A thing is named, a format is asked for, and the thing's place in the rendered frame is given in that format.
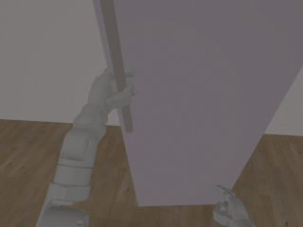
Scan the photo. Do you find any robot right hand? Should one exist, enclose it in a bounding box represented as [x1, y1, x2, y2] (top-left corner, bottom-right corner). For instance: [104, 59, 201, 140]
[213, 185, 249, 227]

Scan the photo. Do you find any handle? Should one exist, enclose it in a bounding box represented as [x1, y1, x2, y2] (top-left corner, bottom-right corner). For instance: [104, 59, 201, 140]
[99, 0, 134, 133]

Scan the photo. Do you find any fridge door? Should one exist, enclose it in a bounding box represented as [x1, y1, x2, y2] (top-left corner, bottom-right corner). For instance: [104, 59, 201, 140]
[92, 0, 303, 206]

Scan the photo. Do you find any robot left upper arm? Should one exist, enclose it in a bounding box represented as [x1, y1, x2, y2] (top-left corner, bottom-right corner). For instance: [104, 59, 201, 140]
[38, 206, 89, 227]

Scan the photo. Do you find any robot left hand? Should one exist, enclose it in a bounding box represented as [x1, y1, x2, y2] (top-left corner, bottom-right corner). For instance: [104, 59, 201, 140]
[87, 64, 137, 115]

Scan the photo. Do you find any robot left forearm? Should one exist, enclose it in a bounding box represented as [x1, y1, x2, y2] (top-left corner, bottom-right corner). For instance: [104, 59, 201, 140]
[35, 103, 108, 227]

